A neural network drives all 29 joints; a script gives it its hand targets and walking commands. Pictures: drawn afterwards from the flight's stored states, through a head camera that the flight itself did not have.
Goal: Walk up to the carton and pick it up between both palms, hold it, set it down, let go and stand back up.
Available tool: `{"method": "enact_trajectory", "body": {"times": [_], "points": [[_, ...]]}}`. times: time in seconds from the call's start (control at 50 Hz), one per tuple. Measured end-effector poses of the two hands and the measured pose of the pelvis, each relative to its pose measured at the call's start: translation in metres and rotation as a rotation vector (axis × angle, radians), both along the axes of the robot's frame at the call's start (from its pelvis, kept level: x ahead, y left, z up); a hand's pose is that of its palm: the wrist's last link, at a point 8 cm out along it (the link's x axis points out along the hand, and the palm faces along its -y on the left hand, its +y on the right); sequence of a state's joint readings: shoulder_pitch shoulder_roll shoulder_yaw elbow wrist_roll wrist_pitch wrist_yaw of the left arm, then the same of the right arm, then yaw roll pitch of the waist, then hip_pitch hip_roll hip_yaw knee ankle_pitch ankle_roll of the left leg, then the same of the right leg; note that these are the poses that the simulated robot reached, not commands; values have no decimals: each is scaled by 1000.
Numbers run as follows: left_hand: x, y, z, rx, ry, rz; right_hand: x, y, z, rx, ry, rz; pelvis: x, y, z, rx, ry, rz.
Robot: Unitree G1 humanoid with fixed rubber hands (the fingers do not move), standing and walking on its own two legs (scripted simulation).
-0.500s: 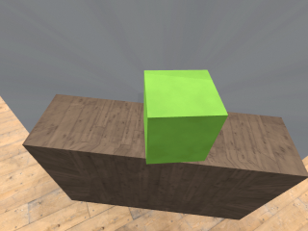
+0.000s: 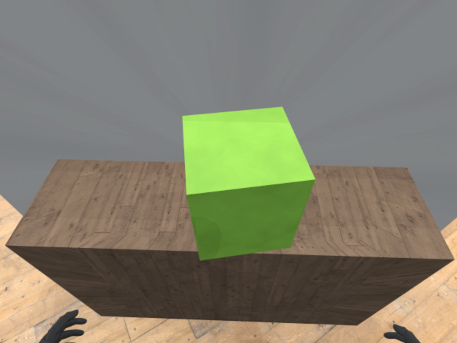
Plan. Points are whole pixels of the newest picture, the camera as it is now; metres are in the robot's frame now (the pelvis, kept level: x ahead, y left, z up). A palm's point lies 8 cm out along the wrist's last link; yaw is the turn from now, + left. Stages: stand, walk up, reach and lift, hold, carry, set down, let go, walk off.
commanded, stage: walk up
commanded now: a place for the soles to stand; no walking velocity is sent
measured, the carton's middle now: (239, 186) +0.43 -0.01 +0.00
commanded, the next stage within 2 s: reach and lift in 1.00 s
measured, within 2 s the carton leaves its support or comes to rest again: neither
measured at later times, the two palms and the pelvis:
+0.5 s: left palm out of the picture +0.11 +0.31 -0.09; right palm out of the picture +0.09 -0.32 -0.09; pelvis +0.00 +0.00 +0.02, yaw +1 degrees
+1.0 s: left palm out of the picture +0.08 +0.32 -0.09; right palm out of the picture +0.10 -0.31 -0.10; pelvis +0.00 +0.00 +0.02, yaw +2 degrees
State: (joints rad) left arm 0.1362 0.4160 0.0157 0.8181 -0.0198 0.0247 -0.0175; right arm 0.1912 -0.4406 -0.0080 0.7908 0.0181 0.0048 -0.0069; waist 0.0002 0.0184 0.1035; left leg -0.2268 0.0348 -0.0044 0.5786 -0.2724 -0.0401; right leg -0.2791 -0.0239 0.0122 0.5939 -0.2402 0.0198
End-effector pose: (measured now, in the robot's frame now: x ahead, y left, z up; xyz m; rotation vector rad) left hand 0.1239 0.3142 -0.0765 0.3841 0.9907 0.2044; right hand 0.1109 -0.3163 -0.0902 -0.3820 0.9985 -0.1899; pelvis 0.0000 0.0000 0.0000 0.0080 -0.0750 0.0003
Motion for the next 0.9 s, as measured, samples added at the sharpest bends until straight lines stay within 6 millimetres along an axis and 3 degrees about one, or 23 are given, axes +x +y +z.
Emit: {"method": "enact_trajectory", "body": {"times": [0.12,0.24,0.5,0.72,0.9], "points": [[19,-6,10,-14,-33,-3,-2,-5,4,14,30,-21,3,-4,9,2,17,7],[19,-8,8,-26,-10,16,-5,-10,6,12,51,-51,3,-6,13,-1,25,12],[-13,-8,-9,-58,85,88,-20,-5,1,10,130,-74,3,-4,16,-6,37,20],[-39,1,-13,-38,137,126,-15,2,-4,21,147,-70,1,-2,16,-8,42,26],[-43,5,-9,-25,132,135,-9,8,-5,36,134,-59,0,-1,16,-4,40,31]]}}
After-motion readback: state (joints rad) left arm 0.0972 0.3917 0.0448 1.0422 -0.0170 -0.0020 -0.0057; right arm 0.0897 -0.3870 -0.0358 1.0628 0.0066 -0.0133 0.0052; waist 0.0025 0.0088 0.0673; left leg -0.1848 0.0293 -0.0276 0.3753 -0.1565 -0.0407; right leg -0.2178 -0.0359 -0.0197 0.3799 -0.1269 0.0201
